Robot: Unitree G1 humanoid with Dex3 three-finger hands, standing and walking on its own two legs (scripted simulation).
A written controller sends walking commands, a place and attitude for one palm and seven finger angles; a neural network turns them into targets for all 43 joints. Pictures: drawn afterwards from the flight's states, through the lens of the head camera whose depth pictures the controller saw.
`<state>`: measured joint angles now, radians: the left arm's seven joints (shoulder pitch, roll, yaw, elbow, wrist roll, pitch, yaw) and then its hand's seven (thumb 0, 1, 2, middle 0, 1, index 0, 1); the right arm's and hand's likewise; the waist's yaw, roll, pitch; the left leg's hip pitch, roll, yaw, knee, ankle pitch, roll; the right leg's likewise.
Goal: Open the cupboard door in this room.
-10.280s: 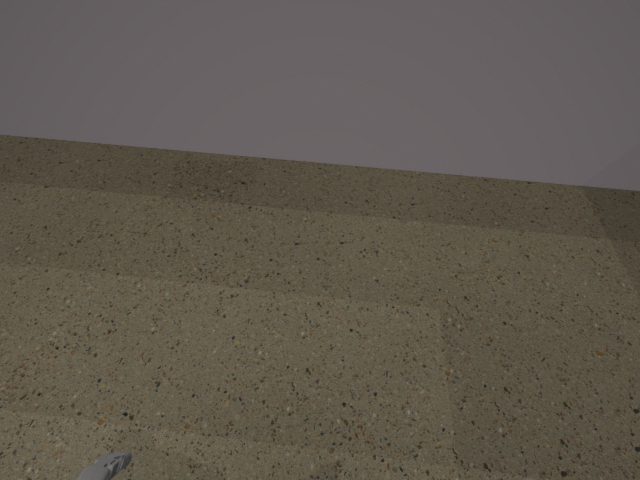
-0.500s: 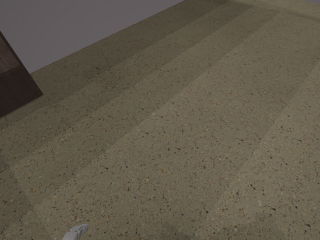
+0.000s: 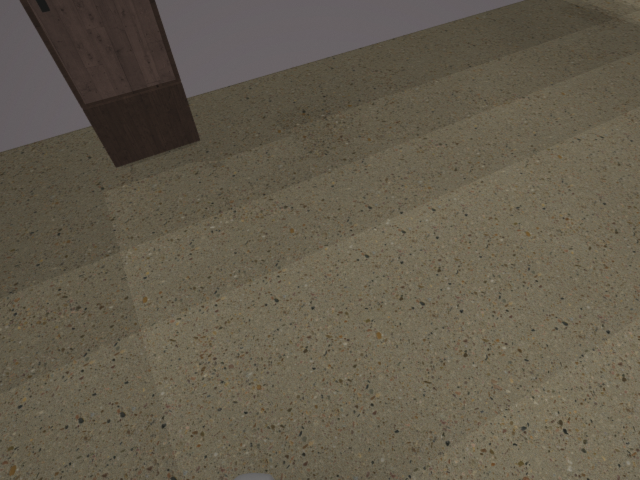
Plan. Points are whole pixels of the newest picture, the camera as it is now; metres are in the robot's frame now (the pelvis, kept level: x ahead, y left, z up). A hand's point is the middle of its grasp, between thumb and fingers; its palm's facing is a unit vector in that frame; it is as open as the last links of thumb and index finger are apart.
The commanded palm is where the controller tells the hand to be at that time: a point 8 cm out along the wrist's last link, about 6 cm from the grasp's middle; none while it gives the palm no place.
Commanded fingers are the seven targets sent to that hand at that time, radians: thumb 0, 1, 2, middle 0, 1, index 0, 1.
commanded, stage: turn or walk to find it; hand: left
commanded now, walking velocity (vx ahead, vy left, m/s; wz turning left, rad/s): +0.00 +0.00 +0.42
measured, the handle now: out of the picture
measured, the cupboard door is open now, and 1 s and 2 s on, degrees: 0 0 0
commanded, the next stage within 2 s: stand and wait in 0.04 s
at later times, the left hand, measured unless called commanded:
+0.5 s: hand out of the picture +0.03 +0.21 -0.17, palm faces +0.11 -0.96 -0.24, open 7.4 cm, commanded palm none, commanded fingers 0.00 0.90 0.90 -0.20 -0.30 -0.20 -0.30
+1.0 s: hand out of the picture -0.10 +0.23 -0.19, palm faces +0.29 -0.94 -0.19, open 7.4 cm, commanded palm none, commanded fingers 0.00 0.90 0.90 -0.20 -0.30 -0.20 -0.30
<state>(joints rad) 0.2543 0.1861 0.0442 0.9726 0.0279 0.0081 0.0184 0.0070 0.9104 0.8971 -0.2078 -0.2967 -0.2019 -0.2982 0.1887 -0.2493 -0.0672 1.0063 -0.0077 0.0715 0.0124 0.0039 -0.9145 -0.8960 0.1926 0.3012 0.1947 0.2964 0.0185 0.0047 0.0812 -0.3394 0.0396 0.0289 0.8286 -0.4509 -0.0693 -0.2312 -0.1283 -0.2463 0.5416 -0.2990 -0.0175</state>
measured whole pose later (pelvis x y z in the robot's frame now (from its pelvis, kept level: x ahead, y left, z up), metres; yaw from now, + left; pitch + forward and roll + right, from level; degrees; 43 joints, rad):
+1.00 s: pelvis -0.09 +0.03 -0.01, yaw +14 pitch -2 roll +0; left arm 0.22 0.21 0.07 1.05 0.01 0.06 0.02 0.01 0.91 0.90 -0.21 -0.30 -0.20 -0.30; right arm 0.26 -0.16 -0.05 1.05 -0.02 0.03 0.00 0.00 -0.91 -0.90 0.19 0.30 0.20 0.30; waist 0.00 -0.05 0.06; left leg -0.24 0.00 0.06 0.59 -0.32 0.04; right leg -0.39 -0.11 -0.12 0.83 -0.43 0.04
